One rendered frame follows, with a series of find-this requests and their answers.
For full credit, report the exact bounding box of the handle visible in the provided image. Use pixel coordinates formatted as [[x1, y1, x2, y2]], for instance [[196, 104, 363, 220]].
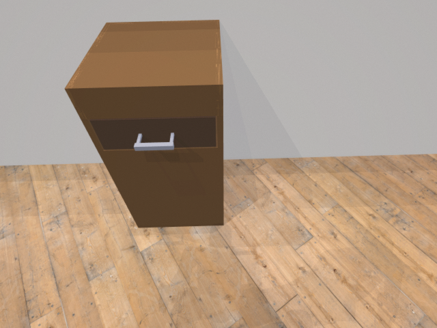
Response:
[[134, 133, 174, 151]]

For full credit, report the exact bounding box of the drawer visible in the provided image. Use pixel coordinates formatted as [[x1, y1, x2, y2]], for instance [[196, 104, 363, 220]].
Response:
[[90, 116, 216, 150]]

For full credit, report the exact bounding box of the cabinet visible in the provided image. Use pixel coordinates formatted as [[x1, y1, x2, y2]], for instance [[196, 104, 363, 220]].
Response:
[[65, 20, 224, 228]]

